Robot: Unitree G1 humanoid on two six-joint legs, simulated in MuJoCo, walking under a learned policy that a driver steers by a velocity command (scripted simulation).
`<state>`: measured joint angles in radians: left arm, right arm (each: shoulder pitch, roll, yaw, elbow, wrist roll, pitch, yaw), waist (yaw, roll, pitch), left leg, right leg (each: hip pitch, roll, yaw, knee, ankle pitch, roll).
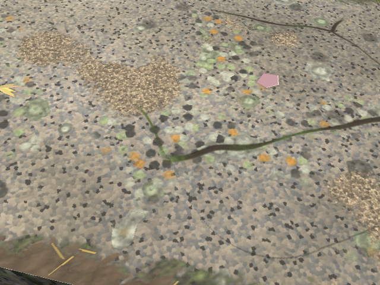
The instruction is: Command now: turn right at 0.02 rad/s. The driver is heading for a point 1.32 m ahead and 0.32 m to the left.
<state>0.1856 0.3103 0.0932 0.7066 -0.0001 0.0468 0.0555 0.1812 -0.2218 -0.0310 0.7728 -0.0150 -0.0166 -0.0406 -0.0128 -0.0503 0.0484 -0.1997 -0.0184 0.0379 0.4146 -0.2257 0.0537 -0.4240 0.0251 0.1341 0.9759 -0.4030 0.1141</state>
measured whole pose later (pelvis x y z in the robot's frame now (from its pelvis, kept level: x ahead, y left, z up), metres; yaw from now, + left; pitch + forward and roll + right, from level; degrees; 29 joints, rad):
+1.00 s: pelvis -0.03 +0.03 -0.01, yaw +27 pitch +1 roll +0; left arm 0.17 0.28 0.05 0.74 0.02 -0.03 0.01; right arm 0.13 -0.27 -0.04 0.60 -0.03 0.02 -0.02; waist 0.00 0.03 0.02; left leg -0.29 -0.12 -0.15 0.50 -0.21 0.05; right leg -0.24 0.02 0.06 0.47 -0.24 0.01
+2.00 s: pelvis +0.10 -0.01 -0.01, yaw -1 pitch +1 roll +2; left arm 0.31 0.24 0.02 0.66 0.00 0.00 0.04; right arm 0.10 -0.22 -0.02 0.67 0.00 -0.04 0.03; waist 0.04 0.01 0.01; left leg -0.43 -0.04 0.08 0.62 -0.15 0.02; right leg -0.05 0.07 0.10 0.46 -0.39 -0.09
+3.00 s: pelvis +0.07 -0.06 -0.01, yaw +32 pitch +3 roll +0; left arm 0.19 0.28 0.08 0.61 0.01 0.05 0.07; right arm 0.11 -0.25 -0.04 0.56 0.02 0.08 -0.01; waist 0.05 0.00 0.02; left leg -0.33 0.06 0.04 0.72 -0.41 -0.08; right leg -0.34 -0.12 -0.27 0.54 -0.23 -0.03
